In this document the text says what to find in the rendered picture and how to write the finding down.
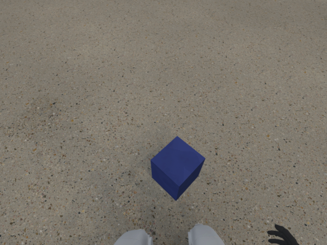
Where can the left robot thigh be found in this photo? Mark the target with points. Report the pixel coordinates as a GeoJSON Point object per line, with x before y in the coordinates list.
{"type": "Point", "coordinates": [135, 237]}

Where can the robot thigh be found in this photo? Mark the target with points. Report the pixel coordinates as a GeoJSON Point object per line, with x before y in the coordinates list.
{"type": "Point", "coordinates": [204, 235]}
{"type": "Point", "coordinates": [135, 237]}

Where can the carton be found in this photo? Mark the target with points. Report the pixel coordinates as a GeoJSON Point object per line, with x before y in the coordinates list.
{"type": "Point", "coordinates": [176, 167]}

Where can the robot right hand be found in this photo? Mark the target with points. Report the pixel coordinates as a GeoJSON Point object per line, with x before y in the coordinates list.
{"type": "Point", "coordinates": [288, 239]}

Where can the right robot thigh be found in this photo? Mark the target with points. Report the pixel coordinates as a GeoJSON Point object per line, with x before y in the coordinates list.
{"type": "Point", "coordinates": [204, 235]}

